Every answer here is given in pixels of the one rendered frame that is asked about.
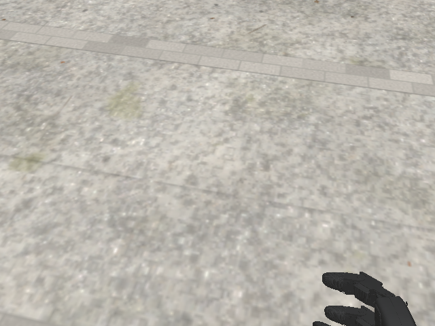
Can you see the robot right hand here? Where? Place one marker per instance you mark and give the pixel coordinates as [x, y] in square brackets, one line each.
[390, 310]

